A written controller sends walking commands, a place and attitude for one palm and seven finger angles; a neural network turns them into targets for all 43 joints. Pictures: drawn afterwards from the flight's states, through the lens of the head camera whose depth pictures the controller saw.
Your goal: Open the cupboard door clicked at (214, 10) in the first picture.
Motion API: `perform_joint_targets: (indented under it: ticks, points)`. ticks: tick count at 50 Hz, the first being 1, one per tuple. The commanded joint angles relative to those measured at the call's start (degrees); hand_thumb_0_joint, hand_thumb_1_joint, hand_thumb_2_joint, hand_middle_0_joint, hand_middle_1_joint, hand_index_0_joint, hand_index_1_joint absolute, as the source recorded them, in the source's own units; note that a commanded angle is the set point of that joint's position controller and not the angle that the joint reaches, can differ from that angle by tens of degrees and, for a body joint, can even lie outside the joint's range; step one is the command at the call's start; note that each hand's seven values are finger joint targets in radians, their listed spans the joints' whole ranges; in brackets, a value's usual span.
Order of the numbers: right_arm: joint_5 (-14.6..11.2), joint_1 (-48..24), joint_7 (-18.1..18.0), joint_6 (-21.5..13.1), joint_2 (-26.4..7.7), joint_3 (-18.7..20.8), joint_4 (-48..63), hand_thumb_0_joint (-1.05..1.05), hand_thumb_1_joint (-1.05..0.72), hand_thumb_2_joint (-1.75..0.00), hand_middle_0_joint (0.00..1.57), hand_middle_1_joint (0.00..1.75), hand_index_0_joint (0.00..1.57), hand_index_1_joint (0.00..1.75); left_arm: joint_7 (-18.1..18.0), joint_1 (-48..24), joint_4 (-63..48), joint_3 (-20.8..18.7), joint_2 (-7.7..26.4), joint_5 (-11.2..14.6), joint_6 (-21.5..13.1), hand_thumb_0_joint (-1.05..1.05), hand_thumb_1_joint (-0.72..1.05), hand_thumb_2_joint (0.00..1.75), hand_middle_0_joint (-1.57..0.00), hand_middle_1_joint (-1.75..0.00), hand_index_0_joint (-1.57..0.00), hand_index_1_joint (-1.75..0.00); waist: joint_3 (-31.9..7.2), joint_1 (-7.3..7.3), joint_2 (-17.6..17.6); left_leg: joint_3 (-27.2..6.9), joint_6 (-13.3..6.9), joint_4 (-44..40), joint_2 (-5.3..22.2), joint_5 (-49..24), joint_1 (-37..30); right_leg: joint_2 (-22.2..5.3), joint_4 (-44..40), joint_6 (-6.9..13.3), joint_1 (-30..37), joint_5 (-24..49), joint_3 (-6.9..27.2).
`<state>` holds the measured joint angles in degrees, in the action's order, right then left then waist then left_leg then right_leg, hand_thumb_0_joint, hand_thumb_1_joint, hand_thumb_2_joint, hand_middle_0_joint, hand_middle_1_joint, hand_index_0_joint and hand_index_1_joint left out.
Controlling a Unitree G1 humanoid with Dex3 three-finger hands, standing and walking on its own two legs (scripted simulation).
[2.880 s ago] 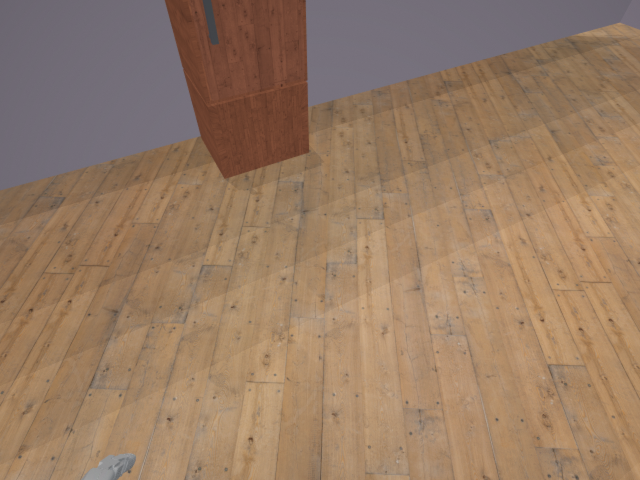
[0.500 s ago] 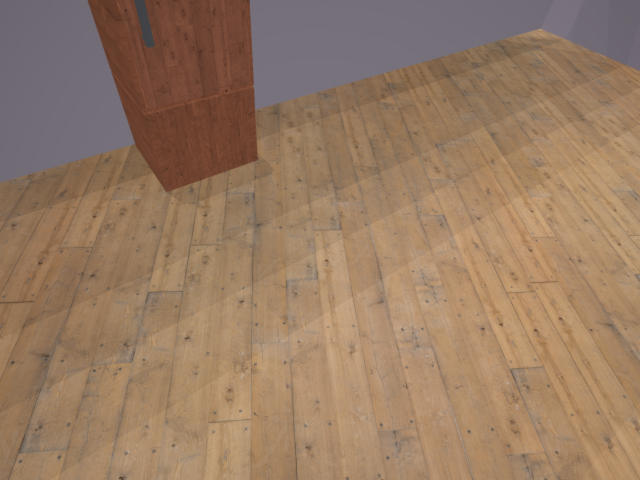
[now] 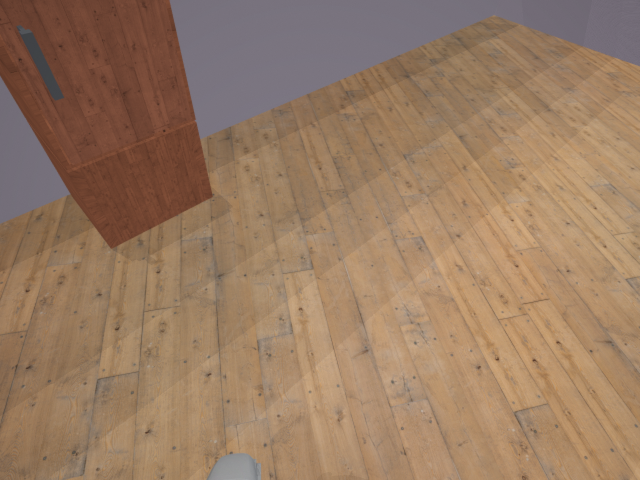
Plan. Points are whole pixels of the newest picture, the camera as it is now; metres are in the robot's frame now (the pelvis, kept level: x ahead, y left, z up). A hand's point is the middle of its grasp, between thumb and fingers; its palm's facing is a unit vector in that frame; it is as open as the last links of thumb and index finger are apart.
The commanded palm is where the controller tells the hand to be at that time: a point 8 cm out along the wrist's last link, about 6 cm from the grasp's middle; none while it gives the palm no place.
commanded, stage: walk to a spot facing it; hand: left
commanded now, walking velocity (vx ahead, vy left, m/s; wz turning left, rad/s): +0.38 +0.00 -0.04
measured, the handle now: (39, 63) +1.03 +0.75 -0.01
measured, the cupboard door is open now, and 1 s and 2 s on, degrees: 0 0 0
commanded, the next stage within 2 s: turn to face it in 1.08 s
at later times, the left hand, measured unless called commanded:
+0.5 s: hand (159, 388) +0.28 +0.26 -0.16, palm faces -0.03 -0.98 -0.18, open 7.4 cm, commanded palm none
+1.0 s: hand (243, 270) +0.51 +0.16 -0.15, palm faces -0.13 -0.97 -0.22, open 7.2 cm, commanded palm none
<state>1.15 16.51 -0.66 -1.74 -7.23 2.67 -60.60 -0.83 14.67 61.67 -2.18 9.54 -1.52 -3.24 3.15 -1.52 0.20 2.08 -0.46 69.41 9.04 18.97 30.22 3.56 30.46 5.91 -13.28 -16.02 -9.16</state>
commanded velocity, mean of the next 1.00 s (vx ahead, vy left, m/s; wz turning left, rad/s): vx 0.37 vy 0.00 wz -0.10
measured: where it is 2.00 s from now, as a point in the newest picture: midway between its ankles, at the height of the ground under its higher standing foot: (321, 355)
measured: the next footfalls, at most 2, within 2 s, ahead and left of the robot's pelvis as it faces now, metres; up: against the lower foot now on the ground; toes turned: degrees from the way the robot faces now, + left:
left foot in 0.24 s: +0.26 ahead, +0.18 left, +0.00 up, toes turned +10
right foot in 0.74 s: +0.47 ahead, -0.10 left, +0.00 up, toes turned -19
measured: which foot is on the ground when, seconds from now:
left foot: up 0.00-0.22, down 0.24-0.76, up 0.78-1.00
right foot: down 0.00-0.26, up 0.28-0.72, down 0.74-1.00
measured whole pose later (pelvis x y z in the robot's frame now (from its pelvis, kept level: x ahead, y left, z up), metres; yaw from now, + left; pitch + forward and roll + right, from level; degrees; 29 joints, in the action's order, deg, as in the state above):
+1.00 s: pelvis +0.45 -0.02 +0.01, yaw -10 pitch +0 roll +0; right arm 1.7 14.1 -0.1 -0.9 -9.6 4.1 -60.9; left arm -0.8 15.1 61.6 -3.1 9.3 -1.4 -4.3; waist 1.3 -1.1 -1.9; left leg 4.9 1.6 61.1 9.4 14.2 31.8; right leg 0.2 24.4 3.8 -10.7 -13.8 -10.1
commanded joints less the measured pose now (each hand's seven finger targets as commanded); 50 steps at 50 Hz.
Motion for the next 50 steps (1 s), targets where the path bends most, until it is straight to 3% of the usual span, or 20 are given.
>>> perform_joint_targets:
  ticks: [1, 7, 9, 10, 11, 12, 13, 16, 20, 25, 31, 33, 35, 36, 37, 38, 40, 43, 46, 50]
  points:
    - [0.0, 3.9, 1.3, 0.2, -0.8, 0.1, 2.0, 0.0, -0.9, -0.9, 0.2, 0.3, 0.2, 0.3, 0.2, 3.3, -1.7, -1.4, 6.6, 0.1, -1.7, 0.0, 0.9, 0.9, -0.2, -0.3, -0.2, -0.3, 4.0, -0.8, 4.5, 2.0, 2.0, -14.6, 1.5, -6.9, -4.0, -15.0, -19.9, 4.5, -10.3, 5.0, 11.3]
    - [0.1, -7.1, 2.1, -1.8, -3.0, 0.3, 5.4, 0.0, -0.9, -0.9, 0.2, 0.3, 0.2, 0.3, 0.3, 9.1, 0.0, -2.0, 7.2, 0.1, -1.6, 0.0, 0.9, 0.9, -0.2, -0.3, -0.2, -0.3, 2.8, 3.29, 5.0, 5.5, 1.3, -30.0, -1.5, -7.8, -3.3, -16.2, -14.9, 3.3, 3.2, 13.6, 12.3]
    - [0.2, -6.1, 1.8, -2.2, -4.3, 0.7, 5.0, 0.0, -0.9, -0.9, 0.2, 0.3, 0.2, 0.3, 0.2, 9.7, 0.2, -2.1, 7.5, 0.2, -1.4, 0.0, 0.9, 0.9, -0.2, -0.3, -0.2, -0.3, 1.5, 2.16, 3.4, 7.5, 0.8, -34.6, -3.5, -7.0, -8.2, -15.9, -10.4, 2.5, 5.6, 19.9, 11.9]
    - [0.4, -1.2, 1.4, -2.5, -5.5, 1.1, 3.3, 0.0, -0.9, -0.9, 0.2, 0.3, 0.2, 0.3, 0.1, 9.1, 0.2, -2.2, 7.4, 0.4, -1.3, 0.0, 0.9, 0.9, -0.2, -0.3, -0.2, -0.3, -1.1, -0.37, 2.1, 8.3, 0.4, -38.5, -4.6, -8.7, -15.9, -14.2, -3.4, 1.4, 4.7, 24.4, 9.8]
    - [0.7, 7.4, 0.9, -3.0, -9.0, 2.1, 1.0, 0.0, -0.9, -0.9, 0.2, 0.3, 0.2, 0.3, 0.2, 9.3, -0.1, -2.1, 6.0, 0.5, -1.3, 0.0, 0.9, 0.9, -0.2, -0.3, -0.2, -0.3, -6.1, -3.63, -4.3, 3.7, -1.2, -41.5, -1.7, -10.4, -30.1, -11.7, 9.4, -0.7, -1.4, 23.1, 7.7]
    - [1.6, 15.9, 0.3, -3.3, -15.9, 3.8, -1.0, 0.0, -0.9, -0.9, 0.2, 0.3, 0.2, 0.3, 0.6, 10.9, -1.3, -1.7, 2.8, 1.1, -1.3, 0.0, 0.9, 0.9, -0.2, -0.3, -0.2, -0.3, -13.1, -5.83, -18.2, -16.2, -6.7, -45.1, 13.7, -13.4, -43.2, -4.4, 28.2, -3.9, -14.7, 2.1, 1.7]
    - [0.9, 19.1, 0.0, -2.6, -17.0, 3.6, -2.2, 0.0, -0.9, -0.9, 0.2, 0.3, 0.2, 0.3, 0.6, 7.6, -3.2, -1.5, 3.3, 0.8, -1.7, 0.0, 0.9, 0.9, -0.2, -0.3, -0.2, -0.3, -13.0, -6.46, -18.6, -25.1, -10.5, -51.9, 20.3, -14.8, -44.0, -2.5, 40.9, -3.9, -21.4, -16.5, 5.7]
    - [0.5, 7.8, -0.4, -3.2, -9.1, 1.5, -0.1, 0.0, -0.9, -0.9, 0.2, 0.3, 0.2, 0.3, 1.3, 1.0, -3.2, -2.1, 3.5, 0.2, -0.8, 0.0, 0.9, 0.9, -0.2, -0.3, -0.2, -0.3, -0.6, -2.51, -5.3, -13.9, -8.2, -55.1, 16.3, -12.7, -27.9, -10.1, 45.3, -4.3, -25.0, -5.4, 9.2]
    - [0.5, 4.1, -0.8, -3.9, -5.8, 1.4, 0.6, 0.0, -0.9, -0.9, 0.2, 0.3, 0.2, 0.3, 1.7, 4.9, -2.4, -2.2, -0.1, -0.4, 2.1, 0.0, 0.9, 0.9, -0.2, -0.3, -0.2, -0.3, 0.6, 1.8, -6.1, 0.4, -5.8, -58.4, 10.8, -10.2, -19.9, -11.2, 39.3, -5.8, -21.1, 1.5, 8.4]
    - [0.1, 5.7, -0.7, -3.9, -7.2, 1.3, -0.5, 0.0, -0.9, -0.9, 0.2, 0.3, 0.2, 0.3, 2.5, -0.6, -4.9, -2.1, 0.7, -0.4, 3.1, 0.0, 0.9, 0.9, -0.2, -0.3, -0.2, -0.3, 3.2, 1.88, -7.6, 6.0, -6.2, -61.0, 9.0, -12.6, -24.0, -12.2, 27.1, -7.2, -25.0, 7.5, 6.0]
    - [0.8, 10.2, -0.3, -2.9, -8.4, 1.6, -2.6, 0.0, -0.9, -0.9, 0.2, 0.3, 0.2, 0.3, 2.5, -9.0, -7.6, -1.7, 1.3, -0.1, 2.1, 0.0, 0.9, 0.9, -0.2, -0.3, -0.2, -0.3, 4.8, -0.98, -7.2, 8.6, -5.8, -57.5, 10.4, -18.9, -29.1, -9.7, 8.7, -5.6, -19.7, 5.3, 1.7]
    - [0.8, 10.3, -0.4, -2.6, -8.7, 1.6, -3.1, 0.0, -0.9, -0.9, 0.2, 0.3, 0.2, 0.3, 2.4, -7.6, -7.2, -2.0, 1.7, -0.3, 1.7, 0.0, 0.9, 0.9, -0.2, -0.3, -0.2, -0.3, 3.9, 0.09, -7.2, 9.8, -5.3, -53.6, 10.7, -25.4, -29.4, -7.9, 6.4, -4.2, -14.6, 4.1, 0.5]
    - [0.4, 8.9, -0.4, -2.4, -9.8, 1.7, -2.8, 0.0, -0.9, -0.9, 0.2, 0.3, 0.2, 0.3, 2.2, 3.2, -3.8, -2.7, 3.9, -0.5, 0.8, 0.0, 0.9, 0.9, -0.2, -0.3, -0.2, -0.3, -2.0, 5.24, -5.1, 13.0, -3.2, -38.7, 8.4, -36.0, -28.3, -4.4, 1.0, -2.6, 0.2, 4.9, -1.8]
    - [0.0, 8.7, 0.2, -2.4, -8.7, 1.4, -2.7, 0.0, -0.9, -0.9, 0.2, 0.3, 0.2, 0.3, 1.7, 11.5, -1.2, -3.7, 7.7, -0.8, 0.2, 0.0, 0.9, 0.9, -0.2, -0.3, -0.2, -0.3, -7.2, 9.11, 0.9, 14.5, -1.4, -25.0, 5.6, -29.9, -19.6, -7.8, -0.6, -0.9, 13.5, 5.9, 3.4]
    - [-0.8, 10.5, 0.6, -2.7, -4.4, 0.5, -0.8, 0.0, -0.9, -0.9, 0.2, 0.3, 0.2, 0.3, 0.9, 17.3, 0.0, -5.6, 14.6, -0.8, -0.4, 0.0, 0.9, 0.9, -0.2, -0.3, -0.2, -0.3, -13.9, 10.12, 16.1, 14.5, 1.2, -6.1, -2.2, 2.5, -2.5, -23.8, -6.1, 4.8, 27.1, 5.7, 27.7]
    - [-0.9, 6.7, 0.5, -2.4, -5.5, 0.4, 1.3, 0.0, -0.9, -0.9, 0.2, 0.3, 0.2, 0.3, 0.6, 18.5, 0.5, -5.6, 16.9, 0.8, -0.2, 0.0, 0.9, 0.9, -0.2, -0.3, -0.2, -0.3, -14.3, 9.75, 15.3, 5.8, 0.9, 4.7, -4.9, 14.0, 3.7, -28.7, -14.0, 7.9, 27.0, 8.5, 39.1]
    - [-0.6, 3.2, 0.6, -2.1, -5.1, 1.2, 0.9, 0.0, -0.9, -0.9, 0.2, 0.3, 0.2, 0.3, 0.4, 8.5, -1.9, -4.5, 12.7, 0.9, -0.3, 0.0, 0.9, 0.9, -0.2, -0.3, -0.2, -0.3, -6.1, 6.62, 9.2, 0.4, 0.4, 9.3, -0.2, 3.9, 5.8, -26.5, -16.8, 5.7, 13.1, -0.8, 31.0]
    - [0.3, 4.3, 0.5, -0.6, -3.2, 0.8, -0.6, 0.0, -0.9, -0.9, 0.2, 0.3, 0.2, 0.3, 0.1, 2.4, -2.9, -2.1, 5.8, 0.5, -1.0, 0.0, 0.9, 0.9, -0.2, -0.3, -0.2, -0.3, -0.2, 1.53, 3.3, -0.2, 1.0, 1.8, 2.0, -2.7, -0.2, -21.4, -19.0, 2.1, -1.4, 4.3, 17.5]
    - [0.5, 6.3, 0.9, 0.3, -2.0, 1.0, -0.7, 0.0, -0.9, -0.9, 0.2, 0.3, 0.2, 0.3, -0.2, 3.7, -2.0, -2.1, 4.8, -0.1, -1.8, 0.0, 0.9, 0.9, -0.2, -0.3, -0.2, -0.3, -1.0, -0.18, 4.0, 0.7, 1.9, -4.7, 1.6, -4.2, -0.1, -19.8, -19.2, 2.3, -1.0, 9.0, 12.2]
    - [0.3, -1.1, 1.7, 0.4, -2.7, 0.9, 2.2, 0.0, -0.9, -0.9, 0.2, 0.3, 0.2, 0.3, 0.0, 5.9, -0.8, -1.6, 5.3, 0.3, -2.1, 0.0, 0.9, 0.9, -0.2, -0.3, -0.2, -0.3, 1.2, 1.26, 5.7, 1.7, 2.7, -14.7, 1.3, -7.9, 3.9, -19.3, -20.2, 2.5, 3.0, 11.1, 9.5]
